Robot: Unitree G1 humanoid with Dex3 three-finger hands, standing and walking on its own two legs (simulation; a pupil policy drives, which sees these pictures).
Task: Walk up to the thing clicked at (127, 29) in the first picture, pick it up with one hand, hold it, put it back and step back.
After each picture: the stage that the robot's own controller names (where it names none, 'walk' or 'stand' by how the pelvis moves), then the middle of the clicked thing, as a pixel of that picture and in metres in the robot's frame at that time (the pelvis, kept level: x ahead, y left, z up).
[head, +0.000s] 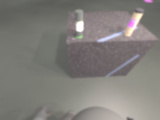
stand; (132, 23) +0.91 -0.38 +0.12
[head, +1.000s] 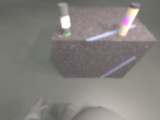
rise first; (127, 20) +0.81 -0.28 +0.16
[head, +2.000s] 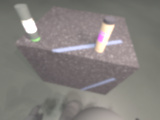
rise first; (103, 36) +0.56 +0.00 +0.16
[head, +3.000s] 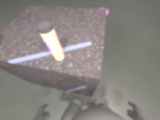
rise first; (53, 44) +0.40 +0.26 +0.16
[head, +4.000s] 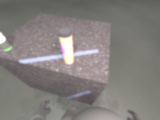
stand; (67, 48) +0.42 +0.19 +0.14
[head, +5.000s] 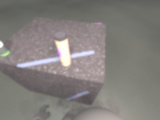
stand; (63, 50) +0.42 +0.21 +0.13
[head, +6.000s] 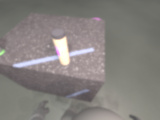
stand; (62, 49) +0.41 +0.21 +0.13
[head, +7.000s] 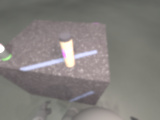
stand; (67, 51) +0.42 +0.18 +0.13
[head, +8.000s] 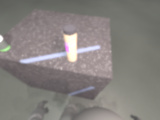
stand; (71, 45) +0.44 +0.16 +0.14
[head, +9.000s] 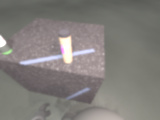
stand; (66, 48) +0.46 +0.20 +0.13
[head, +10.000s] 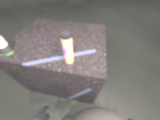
stand; (68, 49) +0.45 +0.19 +0.12
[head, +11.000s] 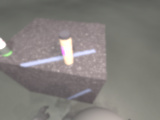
stand; (67, 49) +0.44 +0.19 +0.12
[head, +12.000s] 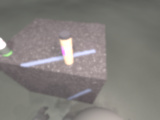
stand; (67, 49) +0.44 +0.19 +0.12
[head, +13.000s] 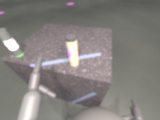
rise first; (72, 51) +0.44 +0.17 +0.13
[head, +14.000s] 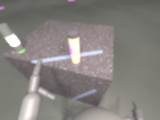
go down; (74, 48) +0.46 +0.17 +0.13
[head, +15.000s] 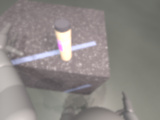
go down; (64, 43) +0.44 +0.15 +0.15
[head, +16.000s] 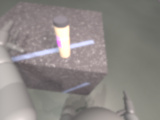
approach; (63, 40) +0.46 +0.16 +0.16
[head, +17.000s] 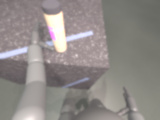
close in; (57, 31) +0.47 +0.17 +0.20
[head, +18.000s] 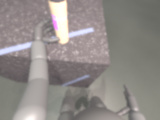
close; (60, 21) +0.52 +0.15 +0.21
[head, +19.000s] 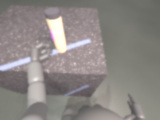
lift; (57, 34) +0.49 +0.18 +0.19
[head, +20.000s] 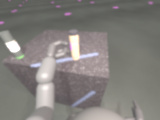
lift; (74, 46) +0.55 +0.16 +0.15
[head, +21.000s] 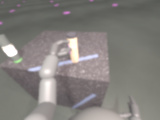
close; (73, 48) +0.52 +0.16 +0.14
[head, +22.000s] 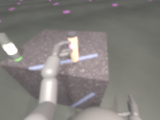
hold; (73, 47) +0.53 +0.16 +0.14
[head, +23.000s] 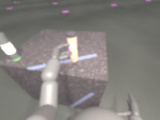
hold; (72, 47) +0.53 +0.17 +0.14
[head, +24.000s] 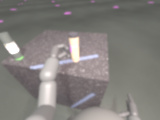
crouch; (74, 48) +0.53 +0.16 +0.14
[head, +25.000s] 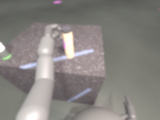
crouch; (68, 43) +0.53 +0.17 +0.14
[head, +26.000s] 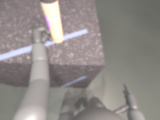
lower; (54, 21) +0.54 +0.17 +0.19
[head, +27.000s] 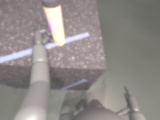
lower; (56, 25) +0.52 +0.17 +0.19
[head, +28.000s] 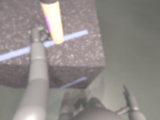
lower; (54, 22) +0.53 +0.17 +0.20
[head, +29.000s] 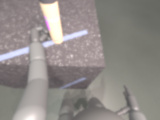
lower; (53, 22) +0.53 +0.17 +0.20
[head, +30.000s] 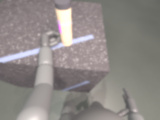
open; (65, 26) +0.53 +0.14 +0.19
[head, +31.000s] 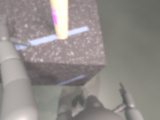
sink last; (60, 16) +0.55 +0.14 +0.20
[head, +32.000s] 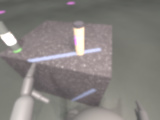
sink last; (79, 40) +0.54 +0.14 +0.17
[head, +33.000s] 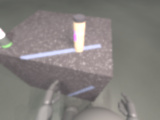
stand; (79, 35) +0.53 +0.13 +0.17
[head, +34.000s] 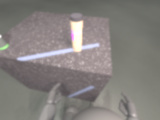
stand; (76, 35) +0.53 +0.13 +0.19
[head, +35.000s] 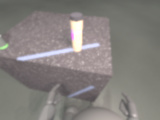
stand; (76, 34) +0.53 +0.13 +0.19
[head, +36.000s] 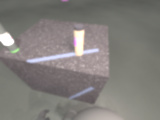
stand; (78, 41) +0.55 +0.13 +0.13
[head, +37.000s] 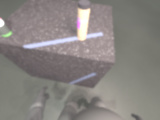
walk; (82, 23) +0.61 +0.09 +0.16
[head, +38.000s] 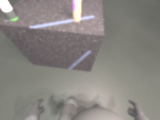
walk; (76, 5) +0.85 +0.20 +0.15
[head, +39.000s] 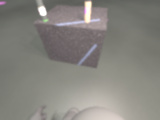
stand; (87, 11) +1.16 +0.12 +0.14
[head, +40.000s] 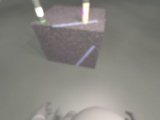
stand; (85, 12) +1.14 +0.13 +0.12
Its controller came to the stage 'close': yes
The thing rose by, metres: 0.00
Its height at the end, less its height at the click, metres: +0.00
